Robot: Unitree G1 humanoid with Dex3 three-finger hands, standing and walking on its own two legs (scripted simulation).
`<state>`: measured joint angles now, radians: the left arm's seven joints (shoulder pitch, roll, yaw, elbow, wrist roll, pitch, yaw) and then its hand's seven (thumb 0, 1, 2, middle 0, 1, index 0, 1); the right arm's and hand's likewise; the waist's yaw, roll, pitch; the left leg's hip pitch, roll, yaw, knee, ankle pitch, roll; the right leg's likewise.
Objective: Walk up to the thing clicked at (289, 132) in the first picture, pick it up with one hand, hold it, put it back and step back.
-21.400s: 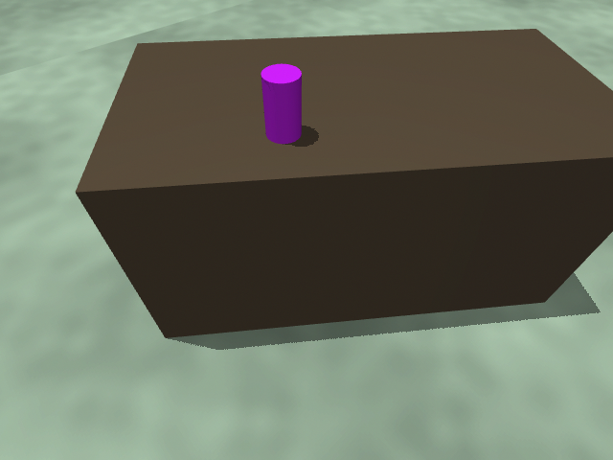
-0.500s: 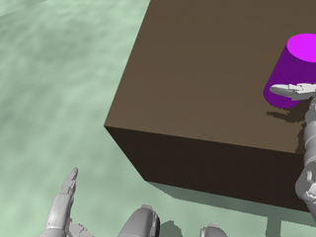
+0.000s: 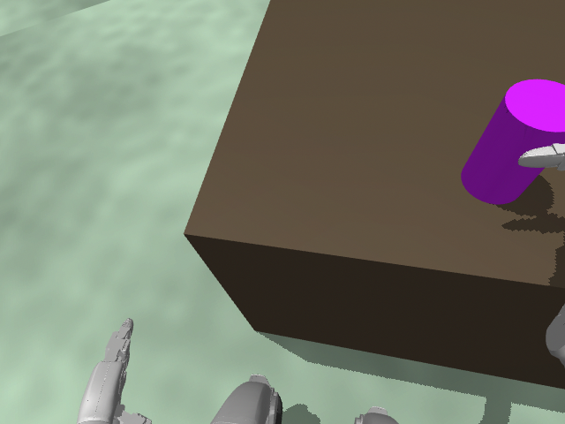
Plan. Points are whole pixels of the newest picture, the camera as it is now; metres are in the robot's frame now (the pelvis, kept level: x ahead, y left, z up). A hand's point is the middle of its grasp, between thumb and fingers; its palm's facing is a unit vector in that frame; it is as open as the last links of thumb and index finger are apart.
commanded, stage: withdraw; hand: right
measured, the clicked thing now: (514, 147) +0.51 -0.24 +0.06
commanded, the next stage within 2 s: rise in 0.04 s
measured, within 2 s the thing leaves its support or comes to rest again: neither
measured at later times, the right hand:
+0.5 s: hand out of the picture +0.44 -0.38 +0.14, palm faces +0.50 +0.81 -0.31, open 17.3 cm
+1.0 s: hand out of the picture +0.23 -0.26 +0.15, palm faces +0.39 +0.83 -0.39, open 17.4 cm
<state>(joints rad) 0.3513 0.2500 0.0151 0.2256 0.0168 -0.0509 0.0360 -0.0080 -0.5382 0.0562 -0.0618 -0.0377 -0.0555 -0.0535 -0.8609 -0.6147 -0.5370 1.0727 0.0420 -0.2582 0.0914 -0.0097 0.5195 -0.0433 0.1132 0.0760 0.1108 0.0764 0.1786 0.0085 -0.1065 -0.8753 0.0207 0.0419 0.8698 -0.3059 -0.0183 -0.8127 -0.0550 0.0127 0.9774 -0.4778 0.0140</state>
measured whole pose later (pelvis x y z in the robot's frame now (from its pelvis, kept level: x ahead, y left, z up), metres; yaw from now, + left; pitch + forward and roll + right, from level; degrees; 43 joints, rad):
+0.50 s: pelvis +0.03 +0.00 +0.03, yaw -1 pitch +13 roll +2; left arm 0.29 0.26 0.00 0.48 -0.04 -0.01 0.01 -0.01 -0.53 0.06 -0.06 -0.04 -0.06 -0.05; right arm -0.73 -0.73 -0.46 1.10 -0.05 -0.04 0.01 -0.01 0.52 -0.04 0.07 0.05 0.07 0.05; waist 0.07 -0.01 -0.10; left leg -0.62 0.03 0.04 0.65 -0.26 -0.02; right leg -0.55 -0.04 0.01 0.73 -0.41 0.01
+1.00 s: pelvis +0.03 +0.01 +0.05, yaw -2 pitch +1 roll +0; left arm 0.32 0.23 0.10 0.44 -0.04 -0.01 0.08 -0.01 -0.50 0.04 -0.06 -0.04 -0.07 -0.04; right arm 0.38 -0.33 -0.29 -0.20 0.07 -0.04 -0.05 -0.01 0.54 -0.04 0.07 0.06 0.07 0.06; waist -0.05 -0.06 -0.04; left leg -0.34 0.05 0.06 0.58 -0.27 -0.02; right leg -0.24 -0.02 0.02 0.58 -0.36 0.02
